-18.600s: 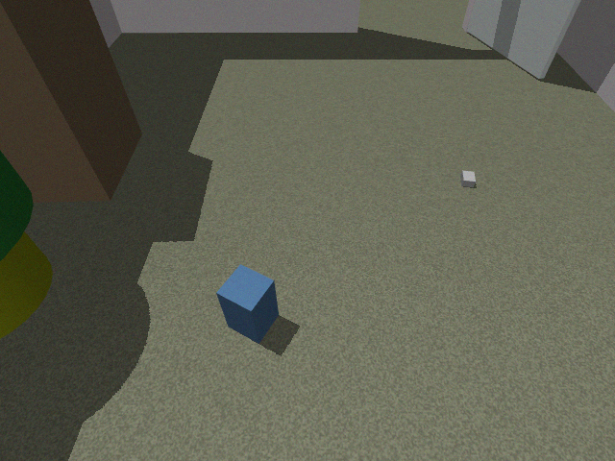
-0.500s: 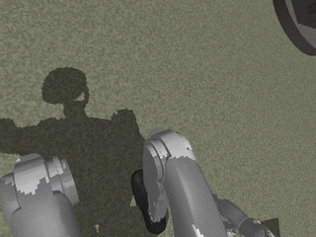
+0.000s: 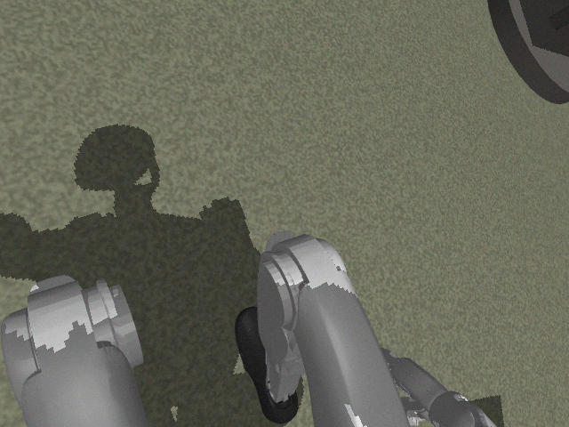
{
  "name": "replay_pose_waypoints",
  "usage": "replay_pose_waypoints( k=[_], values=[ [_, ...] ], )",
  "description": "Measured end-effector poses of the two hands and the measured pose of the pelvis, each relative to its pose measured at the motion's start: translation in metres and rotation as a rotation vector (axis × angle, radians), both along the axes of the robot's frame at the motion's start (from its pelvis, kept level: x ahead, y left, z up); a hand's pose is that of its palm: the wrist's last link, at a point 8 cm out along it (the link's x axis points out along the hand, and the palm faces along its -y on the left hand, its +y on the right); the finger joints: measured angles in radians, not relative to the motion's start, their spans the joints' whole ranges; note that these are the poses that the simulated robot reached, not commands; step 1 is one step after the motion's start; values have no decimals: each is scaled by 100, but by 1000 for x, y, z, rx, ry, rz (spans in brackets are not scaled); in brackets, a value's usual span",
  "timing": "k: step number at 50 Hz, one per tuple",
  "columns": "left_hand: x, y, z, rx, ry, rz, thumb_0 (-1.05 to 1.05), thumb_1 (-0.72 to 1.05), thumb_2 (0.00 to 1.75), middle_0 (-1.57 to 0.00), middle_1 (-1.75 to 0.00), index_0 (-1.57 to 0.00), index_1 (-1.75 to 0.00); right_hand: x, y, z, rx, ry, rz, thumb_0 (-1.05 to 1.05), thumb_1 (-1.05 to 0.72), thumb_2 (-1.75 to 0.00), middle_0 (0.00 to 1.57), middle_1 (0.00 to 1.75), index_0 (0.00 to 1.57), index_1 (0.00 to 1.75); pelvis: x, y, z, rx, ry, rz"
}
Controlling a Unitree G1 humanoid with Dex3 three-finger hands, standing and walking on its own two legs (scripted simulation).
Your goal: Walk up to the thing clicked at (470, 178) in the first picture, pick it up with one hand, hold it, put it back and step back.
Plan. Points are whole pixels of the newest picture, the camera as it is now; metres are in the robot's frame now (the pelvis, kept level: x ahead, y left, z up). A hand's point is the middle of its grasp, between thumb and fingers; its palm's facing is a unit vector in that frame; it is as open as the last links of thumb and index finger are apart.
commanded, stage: close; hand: left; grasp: from above
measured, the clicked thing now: out of the picture +0.39 +0.40 -0.27
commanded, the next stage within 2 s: settle in 0.06 s
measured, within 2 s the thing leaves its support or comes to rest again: leaves its support in 0.44 s
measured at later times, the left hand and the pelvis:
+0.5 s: hand out of the picture +0.39 +0.39 -0.21, palm faces -0.41 -0.15 -0.90, open 8.2 cm; pelvis +0.00 +0.00 +0.00, yaw +0 degrees
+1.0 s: hand out of the picture +0.38 +0.40 -0.11, palm faces -0.44 -0.11 -0.89, open 8.1 cm; pelvis -0.01 -0.01 +0.03, yaw +4 degrees
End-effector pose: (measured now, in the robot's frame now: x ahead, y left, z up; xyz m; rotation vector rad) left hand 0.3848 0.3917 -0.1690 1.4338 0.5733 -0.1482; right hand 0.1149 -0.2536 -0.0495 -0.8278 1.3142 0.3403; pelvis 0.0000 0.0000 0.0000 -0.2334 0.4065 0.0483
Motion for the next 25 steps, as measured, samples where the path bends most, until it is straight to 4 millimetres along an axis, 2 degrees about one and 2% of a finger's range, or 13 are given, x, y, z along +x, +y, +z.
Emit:
replay_pose_waypoints(
  k=[18,25],
  values=[
    [3,0,1,1,5,14,0,27,20,-88,-21,-94,-20,-6,0,-1,9,5,-22,0,-91,-90,21,30,20,30,0,-1,0,1,4,1],
    [7,5,13,6,-24,13,-1,26,21,-89,-19,-95,-18,-6,-1,-1,13,3,-52,0,-91,-90,21,30,20,30,1,-1,3,0,21,7]
  ],
)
